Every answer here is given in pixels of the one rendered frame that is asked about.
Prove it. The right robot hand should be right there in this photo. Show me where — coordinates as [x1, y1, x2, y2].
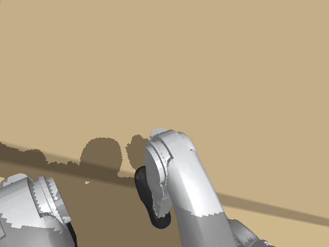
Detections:
[226, 216, 260, 247]

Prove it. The right robot foot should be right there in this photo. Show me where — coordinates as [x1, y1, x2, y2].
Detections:
[134, 166, 171, 229]

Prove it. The left robot foot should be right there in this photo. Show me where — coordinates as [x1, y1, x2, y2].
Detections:
[66, 222, 78, 247]

